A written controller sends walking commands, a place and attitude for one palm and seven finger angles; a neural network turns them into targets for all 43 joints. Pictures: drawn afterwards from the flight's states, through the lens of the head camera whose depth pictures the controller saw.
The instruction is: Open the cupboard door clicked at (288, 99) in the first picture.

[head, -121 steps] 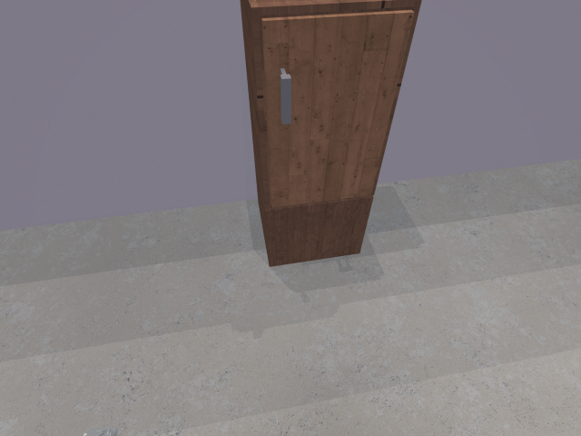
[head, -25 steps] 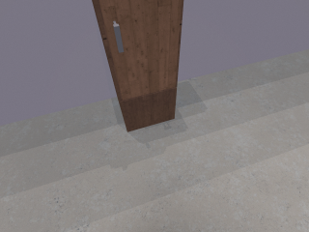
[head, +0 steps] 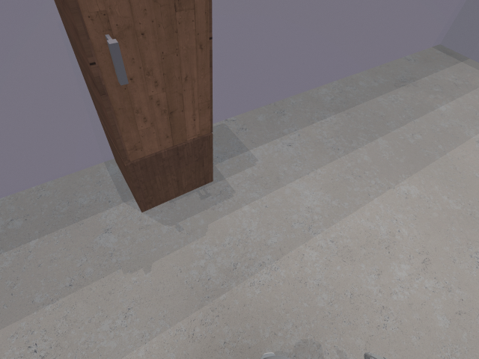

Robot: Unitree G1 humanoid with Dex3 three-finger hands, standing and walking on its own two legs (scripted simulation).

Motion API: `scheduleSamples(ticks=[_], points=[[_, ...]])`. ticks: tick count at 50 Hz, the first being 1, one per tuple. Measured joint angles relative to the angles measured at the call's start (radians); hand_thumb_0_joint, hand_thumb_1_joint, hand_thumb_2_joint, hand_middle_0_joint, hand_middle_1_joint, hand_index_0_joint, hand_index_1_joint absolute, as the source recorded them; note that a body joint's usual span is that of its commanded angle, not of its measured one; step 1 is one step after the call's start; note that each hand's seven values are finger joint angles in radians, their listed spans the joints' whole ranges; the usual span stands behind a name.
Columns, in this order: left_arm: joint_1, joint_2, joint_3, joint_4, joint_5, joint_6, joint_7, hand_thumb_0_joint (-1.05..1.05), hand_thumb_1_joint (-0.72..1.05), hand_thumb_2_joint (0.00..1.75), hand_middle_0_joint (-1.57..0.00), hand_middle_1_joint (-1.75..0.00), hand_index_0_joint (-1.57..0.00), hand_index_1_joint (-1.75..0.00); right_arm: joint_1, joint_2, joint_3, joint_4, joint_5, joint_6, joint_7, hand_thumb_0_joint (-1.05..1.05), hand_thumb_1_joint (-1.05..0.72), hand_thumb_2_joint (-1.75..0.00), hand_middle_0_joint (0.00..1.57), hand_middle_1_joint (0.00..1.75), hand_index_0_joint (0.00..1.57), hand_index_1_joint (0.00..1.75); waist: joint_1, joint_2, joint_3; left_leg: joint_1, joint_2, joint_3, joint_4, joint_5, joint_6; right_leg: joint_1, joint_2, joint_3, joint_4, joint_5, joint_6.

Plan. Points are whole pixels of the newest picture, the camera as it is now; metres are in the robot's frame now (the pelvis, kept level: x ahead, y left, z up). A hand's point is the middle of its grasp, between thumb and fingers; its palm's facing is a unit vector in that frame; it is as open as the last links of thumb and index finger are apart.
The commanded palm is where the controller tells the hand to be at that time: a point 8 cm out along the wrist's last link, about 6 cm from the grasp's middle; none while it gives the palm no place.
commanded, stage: walk to a spot facing it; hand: left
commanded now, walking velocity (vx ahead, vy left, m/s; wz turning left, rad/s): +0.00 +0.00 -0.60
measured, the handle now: (115, 59) +0.82 +0.43 +0.04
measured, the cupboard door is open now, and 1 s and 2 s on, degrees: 0 0 0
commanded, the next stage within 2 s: turn to face it in 1.40 s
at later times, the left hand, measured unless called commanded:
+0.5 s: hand (182, 354) +0.15 +0.11 -0.15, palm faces -0.32 -0.92 -0.24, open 7.4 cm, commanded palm none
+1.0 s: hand (194, 290) +0.28 +0.11 -0.17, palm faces -0.53 -0.83 -0.16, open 7.4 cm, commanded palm none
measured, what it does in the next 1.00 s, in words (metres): walks ahead, turning right: right foot, then left foot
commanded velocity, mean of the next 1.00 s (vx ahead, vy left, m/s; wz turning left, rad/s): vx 0.22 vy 0.00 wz -0.59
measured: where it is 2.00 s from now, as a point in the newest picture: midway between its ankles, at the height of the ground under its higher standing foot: (312, 334)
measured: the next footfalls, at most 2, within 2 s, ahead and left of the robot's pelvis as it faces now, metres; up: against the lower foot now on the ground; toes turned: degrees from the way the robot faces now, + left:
right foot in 0.36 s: +0.00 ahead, -0.15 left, +0.00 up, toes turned -21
left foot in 0.80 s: +0.19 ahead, +0.04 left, +0.00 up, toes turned -24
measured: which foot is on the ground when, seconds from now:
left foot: down 0.00-0.36, up 0.38-0.78, down 0.80-1.00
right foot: up 0.00-0.34, down 0.36-0.80, up 0.82-1.00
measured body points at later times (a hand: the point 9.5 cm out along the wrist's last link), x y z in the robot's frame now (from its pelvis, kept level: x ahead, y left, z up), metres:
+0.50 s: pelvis -0.01 -0.04 +0.00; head +0.01 -0.06 +0.45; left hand +0.17 +0.16 -0.13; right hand -0.08 -0.30 -0.15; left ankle +0.01 +0.10 -0.66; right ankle -0.04 -0.14 -0.73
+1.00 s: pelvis +0.13 -0.03 +0.01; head +0.16 -0.01 +0.46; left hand +0.31 +0.16 -0.15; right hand +0.02 -0.24 -0.12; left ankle +0.15 +0.05 -0.73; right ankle +0.04 -0.14 -0.63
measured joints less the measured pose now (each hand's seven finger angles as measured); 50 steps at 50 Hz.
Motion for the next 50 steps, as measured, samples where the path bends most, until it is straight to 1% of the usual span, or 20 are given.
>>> scheduleSamples(ticks=[3, 6, 9, 12, 15, 17, 18, 19, 21, 23, 25, 29, 32, 38, 39, 40, 42, 43, 46, 50], points=[[-0.006, 0.021, 0.015, -0.007, 0.007, 0.001, -0.015, 0.01, 0.9, 0.9, -0.2, -0.3, -0.2, -0.3, 0.028, 0.008, 0.009, 0.008, -0.009, 0.007, 0.0, 0.01, -0.91, -0.9, 0.2, 0.3, 0.2, 0.3, 0.001, 0.0, -0.001, 0.033, 0.023, 0.034, -0.031, -0.004, 0.003, -0.072, -0.041, -0.078, 0.294, -0.025, 0.032], [-0.008, 0.028, 0.016, -0.012, 0.005, 0.001, -0.022, 0.01, 0.91, 0.9, -0.19, -0.3, -0.2, -0.3, 0.044, 0.012, 0.01, 0.013, -0.012, 0.004, 0.001, 0.01, -0.91, -0.9, 0.2, 0.3, 0.2, 0.3, 0.002, 0.01, 0.008, 0.058, 0.048, 0.074, -0.049, 0.0, 0.003, -0.064, -0.096, -0.121, 0.357, -0.026, 0.051], [-0.019, 0.023, 0.008, -0.006, 0.002, 0.008, -0.024, 0.01, 0.91, 0.9, -0.19, -0.3, -0.2, -0.3, 0.058, 0.015, 0.009, 0.012, -0.013, -0.006, 0.005, 0.01, -0.9, -0.9, 0.2, 0.3, 0.21, 0.3, -0.008, 0.022, 0.026, 0.072, 0.073, 0.118, -0.047, -0.007, -0.001, -0.019, -0.141, -0.151, 0.275, -0.045, 0.059], [-0.042, 0.011, -0.003, -0.001, 0.0, 0.013, -0.027, 0.01, 0.91, 0.9, -0.19, -0.3, -0.2, -0.3, 0.071, 0.013, 0.005, 0.017, -0.015, -0.009, 0.011, 0.01, -0.9, -0.9, 0.2, 0.3, 0.21, 0.3, -0.025, 0.035, 0.046, 0.072, 0.1, 0.161, -0.024, -0.023, -0.013, 0.037, -0.165, -0.178, 0.156, -0.064, 0.052], [-0.07, -0.006, -0.013, -0.007, -0.002, 0.006, -0.029, 0.01, 0.91, 0.9, -0.19, -0.3, -0.2, -0.3, 0.084, 0.002, -0.002, 0.03, -0.016, -0.004, 0.018, 0.01, -0.9, -0.9, 0.2, 0.3, 0.21, 0.3, -0.042, 0.054, 0.062, 0.057, 0.132, 0.202, 0.025, -0.051, -0.031, 0.1, -0.165, -0.203, 0.034, -0.068, 0.033], [-0.086, -0.016, -0.02, -0.017, -0.002, -0.007, -0.03, 0.01, 0.91, 0.9, -0.19, -0.3, -0.2, -0.3, 0.1, -0.011, -0.009, 0.039, -0.015, 0.001, 0.022, 0.01, -0.9, -0.9, 0.2, 0.3, 0.21, 0.3, -0.051, 0.068, 0.066, 0.034, 0.157, 0.222, 0.083, -0.082, -0.049, 0.161, -0.156, -0.223, -0.086, -0.006, 0.017], [-0.091, -0.016, -0.025, -0.025, -0.001, -0.02, -0.03, 0.01, 0.91, 0.9, -0.19, -0.3, -0.2, -0.3, 0.114, -0.018, -0.012, 0.04, -0.012, 0.004, 0.025, 0.01, -0.9, -0.9, 0.2, 0.3, 0.21, 0.3, -0.054, 0.069, 0.062, 0.006, 0.17, 0.228, 0.141, -0.103, -0.058, 0.193, -0.154, -0.229, -0.152, 0.03, -0.013], [-0.101, -0.026, -0.028, -0.025, -0.001, -0.035, -0.024, 0.01, 0.91, 0.9, -0.19, -0.3, -0.2, -0.3, 0.114, -0.031, -0.015, 0.048, -0.01, 0.013, 0.026, 0.01, -0.9, -0.9, 0.2, 0.3, 0.21, 0.3, -0.055, 0.087, 0.068, -0.036, 0.181, 0.2, 0.237, -0.157, -0.067, 0.183, -0.139, -0.23, -0.14, 0.023, -0.037], [-0.108, -0.045, -0.035, -0.032, -0.007, -0.05, -0.011, 0.01, 0.91, 0.9, -0.19, -0.3, -0.2, -0.3, 0.112, -0.047, -0.019, 0.064, -0.01, 0.04, 0.021, 0.01, -0.91, -0.9, 0.2, 0.3, 0.2, 0.3, -0.061, 0.105, 0.076, -0.122, 0.159, 0.115, 0.435, -0.23, -0.074, 0.176, -0.123, -0.225, -0.115, 0.01, -0.054], [-0.094, -0.058, -0.04, -0.036, -0.01, -0.057, -0.002, 0.01, 0.9, 0.9, -0.2, -0.3, -0.2, -0.3, 0.109, -0.054, -0.023, 0.077, -0.014, 0.053, 0.025, 0.01, -0.91, -0.9, 0.2, 0.29, 0.2, 0.3, -0.057, 0.102, 0.069, -0.189, 0.139, 0.074, 0.559, -0.195, -0.079, 0.197, -0.112, -0.208, -0.147, 0.024, -0.057], [-0.069, -0.066, -0.045, -0.029, -0.008, -0.062, 0.0, 0.01, 0.9, 0.9, -0.2, -0.3, -0.2, -0.3, 0.104, -0.055, -0.027, 0.076, -0.019, 0.053, 0.035, 0.01, -0.91, -0.9, 0.2, 0.29, 0.2, 0.3, -0.055, 0.094, 0.054, -0.234, 0.133, 0.063, 0.591, -0.128, -0.086, 0.222, -0.103, -0.186, -0.197, 0.049, -0.056], [-0.014, -0.072, -0.05, -0.003, -0.004, -0.072, -0.005, 0.01, 0.9, 0.9, -0.2, -0.3, -0.2, -0.3, 0.093, -0.048, -0.03, 0.056, -0.023, 0.036, 0.049, 0.01, -0.91, -0.9, 0.19, 0.29, 0.2, 0.3, -0.052, 0.074, 0.018, -0.278, 0.129, 0.053, 0.535, -0.035, -0.097, 0.261, -0.088, -0.145, -0.277, 0.082, -0.06], [0.026, -0.073, -0.051, 0.016, -0.002, -0.08, -0.009, 0.01, 0.9, 0.9, -0.2, -0.3, -0.2, -0.3, 0.079, -0.039, -0.031, 0.04, -0.021, 0.024, 0.054, 0.01, -0.91, -0.9, 0.19, 0.29, 0.2, 0.3, -0.039, 0.062, 0.0, -0.278, 0.121, 0.045, 0.454, -0.013, -0.099, 0.283, -0.078, -0.112, -0.31, 0.088, -0.057], [0.091, -0.057, -0.039, 0.044, 0.002, -0.076, -0.009, 0.01, 0.9, 0.9, -0.2, -0.3, -0.21, -0.3, 0.051, -0.016, -0.021, 0.007, -0.012, -0.01, 0.053, 0.01, -0.91, -0.9, 0.19, 0.29, 0.2, 0.3, 0.001, 0.029, -0.016, -0.174, 0.074, 0.048, 0.185, -0.028, -0.081, 0.305, -0.074, -0.044, -0.29, 0.041, -0.03], [0.102, -0.053, -0.034, 0.048, 0.001, -0.073, -0.009, 0.01, 0.9, 0.9, -0.2, -0.3, -0.21, -0.3, 0.05, -0.014, -0.017, -0.001, -0.01, -0.022, 0.049, 0.01, -0.91, -0.9, 0.19, 0.29, 0.2, 0.3, 0.005, 0.026, -0.019, -0.134, 0.066, 0.054, 0.113, -0.017, -0.077, 0.3, -0.072, -0.031, -0.261, 0.018, -0.023], [0.114, -0.049, -0.029, 0.05, -0.001, -0.068, -0.009, 0.01, 0.9, 0.9, -0.2, -0.3, -0.21, -0.3, 0.049, -0.011, -0.012, -0.009, -0.01, -0.037, 0.045, 0.01, -0.91, -0.9, 0.2, 0.29, 0.2, 0.3, 0.005, 0.021, -0.021, -0.107, 0.062, 0.063, 0.064, 0.012, -0.054, 0.281, -0.07, -0.02, -0.208, -0.019, -0.03], [0.115, -0.037, -0.016, 0.071, -0.002, -0.052, -0.011, 0.01, 0.9, 0.9, -0.2, -0.3, -0.2, -0.3, 0.044, 0.007, 0.001, -0.013, -0.017, -0.057, 0.036, 0.01, -0.91, -0.9, 0.2, 0.29, 0.2, 0.3, 0.003, 0.002, -0.016, -0.095, 0.064, 0.103, 0.1, 0.005, -0.005, 0.199, -0.074, -0.041, 0.021, -0.115, -0.035], [0.112, -0.033, -0.01, 0.081, 0.0, -0.044, -0.014, 0.01, 0.9, 0.9, -0.2, -0.3, -0.2, -0.3, 0.051, 0.016, 0.006, -0.012, -0.019, -0.063, 0.033, 0.01, -0.91, -0.9, 0.2, 0.29, 0.2, 0.3, -0.001, 0.0, -0.017, -0.077, 0.069, 0.121, 0.098, -0.012, 0.008, 0.151, -0.079, -0.069, 0.141, -0.115, -0.035], [0.088, -0.019, 0.004, 0.088, 0.01, -0.038, -0.032, 0.01, 0.9, 0.9, -0.2, -0.3, -0.2, -0.3, 0.093, 0.045, 0.018, 0.011, -0.016, -0.072, 0.022, 0.01, -0.91, -0.9, 0.2, 0.29, 0.2, 0.3, -0.006, -0.003, -0.018, 0.006, 0.076, 0.162, 0.011, -0.011, 0.014, 0.029, -0.118, -0.15, 0.368, -0.005, -0.024], [0.047, -0.019, 0.012, 0.062, 0.013, -0.042, -0.037, 0.01, 0.91, 0.9, -0.19, -0.3, -0.2, -0.3, 0.161, 0.069, 0.019, 0.067, -0.01, -0.081, 0.007, 0.01, -0.91, -0.9, 0.2, 0.3, 0.2, 0.3, -0.009, 0.006, -0.011, 0.1, 0.079, 0.213, -0.101, 0.002, 0.013, -0.085, -0.162, -0.182, 0.444, 0.117, -0.002]])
